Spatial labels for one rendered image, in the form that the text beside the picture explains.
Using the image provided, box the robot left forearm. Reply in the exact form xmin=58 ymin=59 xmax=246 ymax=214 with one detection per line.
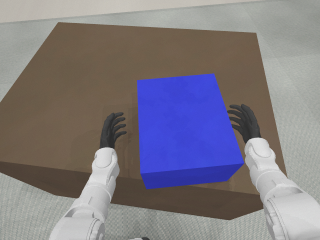
xmin=49 ymin=147 xmax=120 ymax=240

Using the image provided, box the robot left upper arm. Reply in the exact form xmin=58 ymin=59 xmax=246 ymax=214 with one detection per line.
xmin=50 ymin=217 xmax=105 ymax=240

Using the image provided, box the robot right upper arm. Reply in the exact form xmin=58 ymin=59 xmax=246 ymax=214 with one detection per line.
xmin=263 ymin=192 xmax=320 ymax=240

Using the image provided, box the pedestal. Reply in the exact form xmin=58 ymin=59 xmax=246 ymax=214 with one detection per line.
xmin=0 ymin=22 xmax=288 ymax=221

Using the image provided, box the carton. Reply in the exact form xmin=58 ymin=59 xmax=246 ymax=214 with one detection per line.
xmin=137 ymin=73 xmax=244 ymax=189

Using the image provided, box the robot right forearm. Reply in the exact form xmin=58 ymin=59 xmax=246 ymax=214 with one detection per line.
xmin=244 ymin=137 xmax=320 ymax=209

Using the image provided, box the left robot hand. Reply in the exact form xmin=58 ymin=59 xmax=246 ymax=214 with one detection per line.
xmin=99 ymin=112 xmax=127 ymax=149

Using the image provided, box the right robot hand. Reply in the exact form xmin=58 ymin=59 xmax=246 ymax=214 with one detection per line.
xmin=227 ymin=104 xmax=262 ymax=144

